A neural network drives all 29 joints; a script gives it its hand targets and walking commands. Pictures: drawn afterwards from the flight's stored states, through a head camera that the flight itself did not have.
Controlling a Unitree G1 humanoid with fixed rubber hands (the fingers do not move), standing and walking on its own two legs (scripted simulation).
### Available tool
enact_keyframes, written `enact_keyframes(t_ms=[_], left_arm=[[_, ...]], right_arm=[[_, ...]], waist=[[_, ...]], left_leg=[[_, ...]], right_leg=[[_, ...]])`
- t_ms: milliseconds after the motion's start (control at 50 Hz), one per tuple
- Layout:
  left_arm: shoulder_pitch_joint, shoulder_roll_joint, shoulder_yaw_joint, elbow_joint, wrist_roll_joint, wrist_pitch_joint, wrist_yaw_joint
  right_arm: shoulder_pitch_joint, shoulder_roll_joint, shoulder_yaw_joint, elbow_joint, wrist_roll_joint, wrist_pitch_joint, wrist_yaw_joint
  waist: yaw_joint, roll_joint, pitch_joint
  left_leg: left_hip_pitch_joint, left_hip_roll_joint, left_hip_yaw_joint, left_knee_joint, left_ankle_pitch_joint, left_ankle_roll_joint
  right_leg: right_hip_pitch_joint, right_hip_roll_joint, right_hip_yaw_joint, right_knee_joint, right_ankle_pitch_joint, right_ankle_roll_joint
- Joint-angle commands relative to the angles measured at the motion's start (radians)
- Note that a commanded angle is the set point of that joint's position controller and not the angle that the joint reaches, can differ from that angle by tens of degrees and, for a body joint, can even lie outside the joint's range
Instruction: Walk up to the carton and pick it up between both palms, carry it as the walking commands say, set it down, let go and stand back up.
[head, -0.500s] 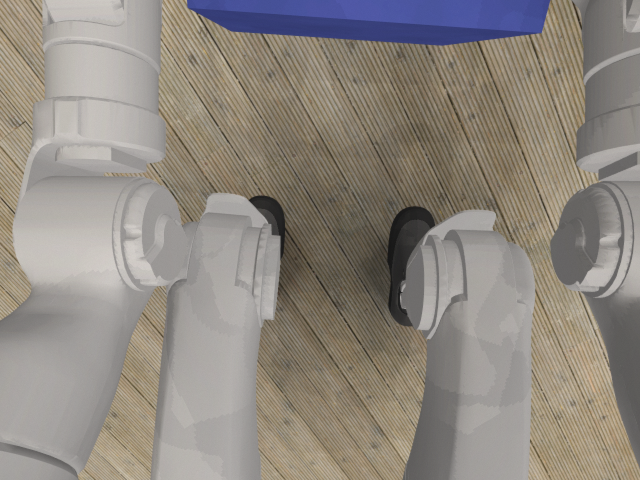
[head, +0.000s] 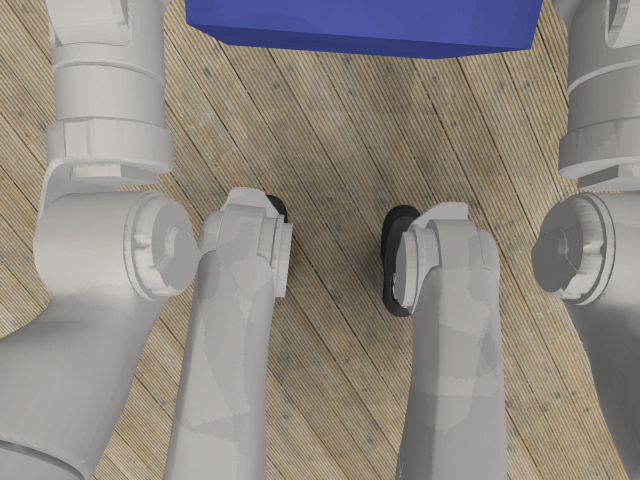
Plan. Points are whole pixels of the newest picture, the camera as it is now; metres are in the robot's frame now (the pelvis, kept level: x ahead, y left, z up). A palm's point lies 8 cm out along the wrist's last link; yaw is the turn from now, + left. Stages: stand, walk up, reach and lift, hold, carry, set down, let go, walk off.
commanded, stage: reach and lift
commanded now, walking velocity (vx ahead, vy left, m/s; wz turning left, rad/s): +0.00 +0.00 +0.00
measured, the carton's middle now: out of the picture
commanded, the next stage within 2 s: none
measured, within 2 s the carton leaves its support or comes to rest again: neither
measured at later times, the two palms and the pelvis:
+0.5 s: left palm out of the picture +0.54 +0.18 -0.05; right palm out of the picture +0.56 -0.16 -0.06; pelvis -0.01 +0.00 +0.05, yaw +0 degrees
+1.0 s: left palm out of the picture +0.53 +0.18 +0.03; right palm out of the picture +0.54 -0.16 +0.01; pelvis -0.01 +0.00 +0.10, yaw +1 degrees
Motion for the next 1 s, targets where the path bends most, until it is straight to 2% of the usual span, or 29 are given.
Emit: enact_keyframes(t_ms=[0,40,100,120,140,180,200,220,280,340,400,520,580,600,640,660,680,720,760,780,800,820,860,880,920,980], left_arm=[[-0.635,-0.992,-0.573,-0.081,-0.175,0.029,-0.383],[-0.639,-0.998,-0.573,-0.074,-0.179,0.035,-0.383],[-0.605,-1.029,-0.585,-0.081,-0.18,0.049,-0.38],[-0.593,-1.037,-0.577,-0.067,-0.175,0.051,-0.379],[-0.584,-1.029,-0.568,-0.057,-0.159,0.053,-0.38],[-0.611,-1.015,-0.581,-0.108,-0.165,0.05,-0.38],[-0.587,-1.015,-0.57,-0.088,-0.155,0.051,-0.383],[-0.586,-1.034,-0.569,-0.077,-0.156,0.05,-0.386],[-0.584,-1.046,-0.598,-0.119,-0.164,0.054,-0.387],[-0.59,-1.038,-0.606,-0.148,-0.17,0.052,-0.383],[-0.588,-1.052,-0.61,-0.135,-0.176,0.058,-0.383],[-0.545,-1.042,-0.583,-0.081,-0.15,0.067,-0.398],[-0.528,-1.076,-0.598,-0.098,-0.164,0.071,-0.401],[-0.529,-1.071,-0.594,-0.106,-0.162,0.068,-0.4],[-0.525,-1.077,-0.599,-0.104,-0.154,0.067,-0.398],[-0.541,-1.082,-0.61,-0.113,-0.159,0.062,-0.396],[-0.531,-1.085,-0.613,-0.119,-0.161,0.061,-0.395],[-0.517,-1.098,-0.627,-0.135,-0.163,0.067,-0.392],[-0.509,-1.104,-0.631,-0.134,-0.164,0.069,-0.387],[-0.518,-1.087,-0.614,-0.108,-0.152,0.067,-0.388],[-0.492,-1.108,-0.624,-0.115,-0.156,0.065,-0.388],[-0.509,-1.105,-0.634,-0.144,-0.16,0.066,-0.388],[-0.495,-1.118,-0.644,-0.159,-0.17,0.067,-0.386],[-0.479,-1.132,-0.648,-0.147,-0.168,0.069,-0.384],[-0.449,-1.119,-0.613,-0.09,-0.147,0.07,-0.387],[-0.437,-1.145,-0.641,-0.146,-0.162,0.065,-0.387]], right_arm=[[-0.812,1.054,0.372,-0.328,0.194,-0.078,0.351],[-0.831,1.055,0.363,-0.344,0.194,-0.075,0.355],[-0.847,1.065,0.382,-0.384,0.215,-0.07,0.359],[-0.818,1.081,0.387,-0.368,0.211,-0.065,0.36],[-0.805,1.082,0.369,-0.344,0.204,-0.061,0.363],[-0.785,1.099,0.375,-0.354,0.204,-0.055,0.371],[-0.77,1.104,0.368,-0.334,0.196,-0.051,0.373],[-0.759,1.117,0.362,-0.318,0.19,-0.051,0.375],[-0.793,1.127,0.401,-0.391,0.214,-0.052,0.372],[-0.785,1.137,0.408,-0.397,0.22,-0.05,0.367],[-0.779,1.134,0.409,-0.401,0.211,-0.046,0.361],[-0.748,1.147,0.397,-0.367,0.194,-0.036,0.364],[-0.74,1.155,0.407,-0.397,0.196,-0.036,0.363],[-0.735,1.167,0.411,-0.396,0.2,-0.036,0.366],[-0.713,1.167,0.407,-0.377,0.2,-0.038,0.371],[-0.712,1.176,0.41,-0.37,0.199,-0.04,0.372],[-0.71,1.179,0.412,-0.381,0.199,-0.043,0.372],[-0.722,1.156,0.417,-0.41,0.203,-0.043,0.373],[-0.707,1.171,0.423,-0.405,0.21,-0.043,0.374],[-0.698,1.164,0.399,-0.363,0.19,-0.04,0.376],[-0.691,1.18,0.419,-0.389,0.203,-0.045,0.378],[-0.686,1.173,0.418,-0.403,0.201,-0.044,0.38],[-0.688,1.172,0.427,-0.426,0.203,-0.042,0.377],[-0.687,1.189,0.433,-0.42,0.202,-0.042,0.377],[-0.686,1.163,0.414,-0.396,0.186,-0.046,0.38],[-0.657,1.186,0.444,-0.457,0.203,-0.048,0.378]], waist=[[-0.029,-0.018,-2.31],[-0.033,-0.013,-2.322],[-0.021,-0.004,-2.412],[-0.023,-0.018,-2.396],[-0.017,-0.003,-2.362],[-0.027,-0.018,-2.375],[-0.017,-0.022,-2.359],[-0.025,-0.019,-2.34],[-0.01,-0.02,-2.45],[-0.001,-0.021,-2.47],[-0.021,-0.033,-2.466],[-0.015,-0.034,-2.408],[-0.027,-0.031,-2.463],[-0.016,-0.028,-2.46],[-0.017,-0.019,-2.431],[-0.03,-0.022,-2.436],[-0.022,-0.015,-2.441],[-0.03,0.006,-2.479],[-0.026,0.003,-2.475],[-0.036,-0.006,-2.409],[-0.023,-0.002,-2.434],[-0.039,-0.002,-2.453],[-0.037,-0.009,-2.501],[-0.035,-0.012,-2.489],[-0.036,-0.02,-2.406],[-0.032,-0.016,-2.493]], left_leg=[[0.725,-0.052,0.148,-0.163,0.229,0.044],[0.744,-0.052,0.145,-0.178,0.231,0.045],[0.807,-0.057,0.141,-0.189,0.266,0.045],[0.799,-0.057,0.139,-0.193,0.256,0.046],[0.781,-0.059,0.143,-0.207,0.241,0.048],[0.789,-0.059,0.141,-0.224,0.241,0.047],[0.776,-0.062,0.145,-0.232,0.232,0.048],[0.766,-0.06,0.144,-0.234,0.222,0.048],[0.83,-0.066,0.141,-0.254,0.247,0.048],[0.839,-0.07,0.144,-0.266,0.263,0.044],[0.846,-0.073,0.141,-0.289,0.232,0.046],[0.828,-0.072,0.144,-0.334,0.184,0.05],[0.866,-0.078,0.134,-0.351,0.208,0.047],[0.89,-0.075,0.131,-0.355,0.215,0.047],[0.894,-0.074,0.132,-0.37,0.21,0.045],[0.916,-0.071,0.129,-0.378,0.208,0.044],[0.924,-0.076,0.132,-0.388,0.21,0.045],[0.979,-0.077,0.127,-0.398,0.239,0.039],[0.999,-0.076,0.125,-0.41,0.233,0.038],[0.963,-0.07,0.12,-0.426,0.18,0.044],[0.997,-0.073,0.118,-0.437,0.207,0.043],[1.014,-0.073,0.118,-0.441,0.226,0.04],[1.054,-0.081,0.117,-0.449,0.246,0.037],[1.063,-0.077,0.111,-0.456,0.252,0.038],[1.026,-0.074,0.11,-0.487,0.176,0.044],[1.091,-0.081,0.113,-0.492,0.261,0.039]], right_leg=[[0.61,0.065,-0.144,-0.165,0.193,-0.048],[0.614,0.061,-0.152,-0.176,0.198,-0.048],[0.648,0.066,-0.152,-0.19,0.216,-0.048],[0.652,0.068,-0.15,-0.197,0.213,-0.046],[0.628,0.07,-0.149,-0.205,0.194,-0.044],[0.649,0.073,-0.146,-0.219,0.205,-0.045],[0.644,0.076,-0.146,-0.227,0.198,-0.043],[0.64,0.074,-0.141,-0.234,0.19,-0.047],[0.717,0.079,-0.137,-0.253,0.221,-0.041],[0.753,0.079,-0.134,-0.264,0.244,-0.036],[0.786,0.079,-0.129,-0.294,0.225,-0.037],[0.817,0.078,-0.115,-0.345,0.186,-0.033],[0.87,0.08,-0.118,-0.355,0.218,-0.036],[0.848,0.078,-0.12,-0.36,0.214,-0.035],[0.839,0.077,-0.118,-0.378,0.199,-0.037],[0.847,0.077,-0.119,-0.385,0.196,-0.038],[0.857,0.077,-0.12,-0.393,0.198,-0.036],[0.868,0.08,-0.118,-0.405,0.22,-0.04],[0.884,0.08,-0.118,-0.417,0.207,-0.04],[0.854,0.076,-0.115,-0.429,0.163,-0.04],[0.875,0.079,-0.118,-0.436,0.183,-0.039],[0.891,0.082,-0.116,-0.443,0.203,-0.04],[0.927,0.084,-0.121,-0.455,0.222,-0.038],[0.921,0.084,-0.12,-0.459,0.223,-0.037],[0.906,0.077,-0.114,-0.49,0.157,-0.038],[0.98,0.087,-0.116,-0.497,0.239,-0.035]])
